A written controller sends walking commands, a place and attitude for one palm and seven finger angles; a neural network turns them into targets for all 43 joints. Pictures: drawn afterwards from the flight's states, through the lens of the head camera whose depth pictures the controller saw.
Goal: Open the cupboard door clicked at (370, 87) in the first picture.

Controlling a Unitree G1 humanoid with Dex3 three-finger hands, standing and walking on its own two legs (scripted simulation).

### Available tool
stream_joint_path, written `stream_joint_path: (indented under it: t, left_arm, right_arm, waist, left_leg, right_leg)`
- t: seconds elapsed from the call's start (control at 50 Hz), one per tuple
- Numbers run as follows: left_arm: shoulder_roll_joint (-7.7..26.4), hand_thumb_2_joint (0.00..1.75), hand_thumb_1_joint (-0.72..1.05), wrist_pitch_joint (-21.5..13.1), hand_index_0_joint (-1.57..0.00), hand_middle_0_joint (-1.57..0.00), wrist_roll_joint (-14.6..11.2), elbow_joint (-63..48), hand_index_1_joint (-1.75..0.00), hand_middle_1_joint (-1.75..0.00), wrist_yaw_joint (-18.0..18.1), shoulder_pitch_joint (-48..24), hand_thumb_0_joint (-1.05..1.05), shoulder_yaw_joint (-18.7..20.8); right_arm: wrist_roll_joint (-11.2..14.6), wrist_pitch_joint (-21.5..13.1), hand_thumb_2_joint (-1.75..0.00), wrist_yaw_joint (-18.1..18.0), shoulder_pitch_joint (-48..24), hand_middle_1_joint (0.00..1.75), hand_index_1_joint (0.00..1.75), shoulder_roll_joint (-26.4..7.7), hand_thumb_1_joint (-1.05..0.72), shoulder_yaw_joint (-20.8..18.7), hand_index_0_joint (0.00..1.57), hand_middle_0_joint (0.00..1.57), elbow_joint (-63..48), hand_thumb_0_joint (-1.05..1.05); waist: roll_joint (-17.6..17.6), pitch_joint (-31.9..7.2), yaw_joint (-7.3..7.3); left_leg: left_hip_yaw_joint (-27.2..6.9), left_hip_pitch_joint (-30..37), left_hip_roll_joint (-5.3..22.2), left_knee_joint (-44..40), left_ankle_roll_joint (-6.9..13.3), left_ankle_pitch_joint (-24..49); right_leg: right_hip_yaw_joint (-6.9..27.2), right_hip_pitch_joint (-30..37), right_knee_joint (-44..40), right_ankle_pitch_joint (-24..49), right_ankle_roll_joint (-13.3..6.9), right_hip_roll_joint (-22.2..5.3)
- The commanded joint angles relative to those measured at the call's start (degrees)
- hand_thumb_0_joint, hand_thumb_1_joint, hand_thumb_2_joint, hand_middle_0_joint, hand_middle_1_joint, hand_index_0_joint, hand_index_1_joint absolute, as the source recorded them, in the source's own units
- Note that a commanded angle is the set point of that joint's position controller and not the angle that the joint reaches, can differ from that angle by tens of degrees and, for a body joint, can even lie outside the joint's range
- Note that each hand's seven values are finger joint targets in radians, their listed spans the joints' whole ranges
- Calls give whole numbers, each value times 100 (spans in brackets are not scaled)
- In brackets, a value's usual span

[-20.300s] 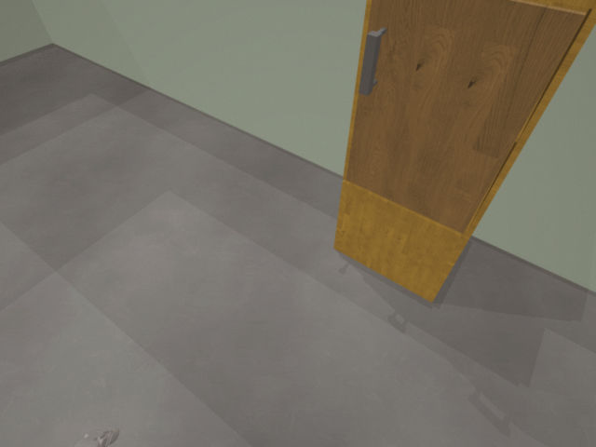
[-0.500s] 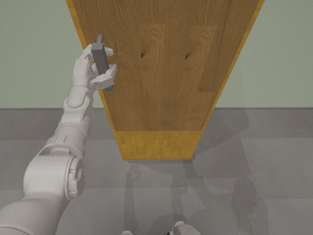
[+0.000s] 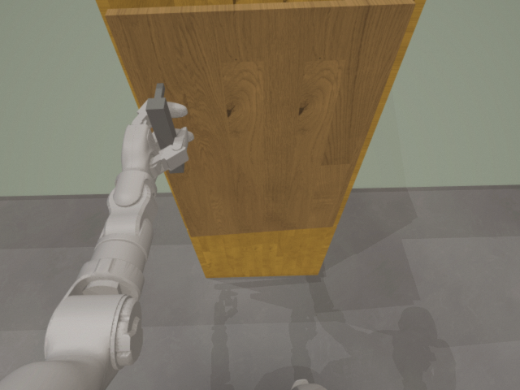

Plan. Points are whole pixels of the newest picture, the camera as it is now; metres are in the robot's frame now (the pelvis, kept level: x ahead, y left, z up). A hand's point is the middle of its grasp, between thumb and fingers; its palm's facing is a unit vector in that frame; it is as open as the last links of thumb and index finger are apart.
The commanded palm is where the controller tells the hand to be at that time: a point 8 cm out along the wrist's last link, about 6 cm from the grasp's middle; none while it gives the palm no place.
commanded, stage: pull the door open along its arc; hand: left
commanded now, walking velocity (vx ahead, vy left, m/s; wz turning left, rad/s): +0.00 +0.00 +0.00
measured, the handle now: (168, 129) +0.51 +0.13 +0.11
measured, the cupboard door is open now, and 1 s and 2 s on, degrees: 3 39 31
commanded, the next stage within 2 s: open thumb and fingers to let go in 0.92 s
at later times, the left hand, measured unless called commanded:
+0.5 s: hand (216, 223) +0.32 +0.04 +0.11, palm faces +0.29 -0.96 +0.03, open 6.0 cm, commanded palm +0.26 +0.10 +0.11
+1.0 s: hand (250, 268) +0.26 +0.00 +0.12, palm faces +0.14 -0.99 -0.03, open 6.4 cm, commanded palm +0.22 +0.05 +0.11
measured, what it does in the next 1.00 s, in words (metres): stands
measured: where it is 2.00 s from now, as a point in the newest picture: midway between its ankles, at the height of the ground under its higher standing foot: outside the picture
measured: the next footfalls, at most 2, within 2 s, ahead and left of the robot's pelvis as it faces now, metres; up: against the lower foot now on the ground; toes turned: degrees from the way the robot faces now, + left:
none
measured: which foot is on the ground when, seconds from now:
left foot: down 0.00-1.00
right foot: down 0.00-1.00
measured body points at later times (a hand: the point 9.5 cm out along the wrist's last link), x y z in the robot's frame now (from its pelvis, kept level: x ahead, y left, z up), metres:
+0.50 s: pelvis +0.01 -0.02 +0.01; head +0.01 -0.04 +0.46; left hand +0.30 +0.09 +0.11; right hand +0.22 -0.22 -0.06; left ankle -0.02 +0.11 -0.71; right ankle +0.02 -0.10 -0.71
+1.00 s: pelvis +0.02 -0.04 +0.01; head +0.01 -0.08 +0.46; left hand +0.24 +0.05 +0.12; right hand +0.20 -0.24 -0.09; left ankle -0.02 +0.11 -0.71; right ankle +0.02 -0.10 -0.71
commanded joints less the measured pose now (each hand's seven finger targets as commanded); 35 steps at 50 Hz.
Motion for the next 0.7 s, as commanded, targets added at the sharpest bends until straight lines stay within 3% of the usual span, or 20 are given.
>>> stream_joint_path:
  t: [0.0, 0.08, 0.1, 0.12, 0.14, 0.18, 0.2, 0.26, 0.28, 0.36, 0.44, 0.5, 0.56, 0.68]
  left_arm:
    - [728, 90, 90, -314, -40, -40, -123, -2171, -135, -135, -180, -764, 0, -24]
    - [668, 90, 90, -105, -40, -40, -158, -3271, -135, -135, -134, 344, 0, -108]
    - [539, 90, 90, -67, -40, -40, -166, -3679, -135, -135, -126, 640, 0, -190]
    - [337, 90, 90, 33, -40, -40, -412, -4090, -135, -135, 364, 923, 0, 198]
    - [55, 90, 90, 146, -40, -40, -294, -4366, -135, -135, 574, 1368, 0, -173]
    - [39, 90, 90, 328, -40, -40, -124, -4763, -135, -135, 994, 2006, 0, -210]
    - [-61, 90, 90, 438, -40, -40, -108, -5064, -135, -135, 1303, 2079, 0, -180]
    - [-530, 90, 90, 770, -40, -40, 206, -5711, -135, -135, 1978, 2349, 0, -664]
    - [-567, 90, 90, 876, -40, -40, 334, -5751, -135, -135, 2182, 2461, 0, -746]
    - [-1306, 90, 90, 1254, -40, -40, 634, -6310, -135, -135, 2982, 2615, 0, -1381]
    - [-1798, 90, 90, 1445, -40, -40, 959, -6637, -135, -135, 3465, 2979, 0, -1966]
    - [-2206, 90, 90, 1558, -40, -40, 1139, -6786, -135, -135, 3623, 3551, 0, -2461]
    - [-2365, 90, 90, 1654, -40, -40, 1004, -7137, -135, -135, 3606, 3834, 0, -2676]
    - [-2683, 90, 90, 1871, -40, -40, 907, -7782, -135, -135, 3434, 5117, 0, -3133]
  right_arm:
    - [96, -214, -90, -36, -14, 30, 30, -690, -90, -277, 20, 20, -855, 0]
    - [124, -231, -90, -45, -320, 30, 30, -635, -90, -267, 20, 20, -1056, 0]
    - [139, -252, -90, -41, -466, 30, 30, -571, -90, -262, 20, 20, -1136, 0]
    - [150, -276, -90, -30, -681, 30, 30, -420, -90, -236, 20, 20, -1200, 0]
    - [116, -298, -90, -6, -779, 30, 30, -408, -90, -216, 20, 20, -1229, 0]
    - [78, -274, -90, -2, -915, 30, 30, -396, -90, -209, 20, 20, -1258, 0]
    - [60, -243, -90, -1, -1073, 30, 30, -341, -90, -186, 20, 20, -1288, 0]
    - [-32, -116, -90, -34, -1408, 30, 30, -224, -90, -137, 20, 20, -1326, 0]
    - [-69, -57, -90, -79, -1452, 30, 30, -224, -90, -128, 20, 20, -1334, 0]
    - [-159, 110, -90, -146, -1844, 30, 30, -42, -90, -65, 20, 20, -1344, 0]
    - [-234, 248, -90, -128, -2032, 30, 30, 55, -90, -66, 20, 20, -1306, 0]
    - [-256, 322, -90, -57, -2118, 30, 30, 112, -90, -70, 20, 20, -1313, 0]
    - [-229, 373, -90, -21, -2286, 30, 30, 141, -90, -37, 20, 20, -1349, 0]
    - [-200, 405, -90, 106, -2408, 30, 30, 203, -90, 3, 20, 20, -1450, 0]
  waist:
    - [-371, -2263, 429]
    - [-581, -2032, 571]
    - [-414, -2007, 633]
    - [-422, -1922, 924]
    - [-498, -1799, 838]
    - [-739, -1572, 876]
    - [-742, -1466, 907]
    - [-631, -1283, 857]
    - [-933, -1200, 827]
    - [-799, -1130, 788]
    - [-680, -1166, 731]
    - [-658, -1033, 708]
    - [-608, -984, 730]
    - [-606, -808, 836]
  left_leg:
    - [64, 722, -95, -490, 89, 2098]
    - [135, 688, -105, -639, 110, 2045]
    - [161, 780, -111, -679, 103, 2037]
    - [171, 755, -125, -732, 50, 2039]
    - [177, 878, -112, -785, 40, 2047]
    - [146, 902, -81, -843, 37, 2015]
    - [147, 877, -85, -885, 24, 1895]
    - [140, 1052, -70, -962, -1, 1697]
    - [96, 1056, -66, -968, 17, 1579]
    - [53, 1310, -90, -976, -1, 1444]
    - [-18, 1502, -95, -904, -28, 1567]
    - [-78, 1590, -80, -841, -42, 1701]
    - [-100, 1661, -106, -839, -58, 1616]
    - [-154, 1730, -78, -777, -98, 1777]
  right_leg:
    - [-93, 2222, -368, 2706, 24, -128]
    - [-63, 2563, -463, 2857, 59, -196]
    - [-40, 2580, -488, 2873, 67, -210]
    - [-107, 2644, -593, 2684, 62, -203]
    - [-124, 2629, -614, 2680, 76, -209]
    - [-142, 2636, -685, 2560, 96, -246]
    - [-111, 2639, -763, 2431, 110, -276]
    - [-63, 2605, -899, 2071, 120, -337]
    - [-55, 2633, -975, 1901, 137, -352]
    - [34, 2661, -1194, 1673, 151, -436]
    - [32, 2723, -1209, 1972, 131, -493]
    - [2, 2704, -1163, 2330, 114, -508]
    - [41, 2797, -1263, 2299, 127, -545]
    - [-2, 2903, -1237, 2664, 90, -568]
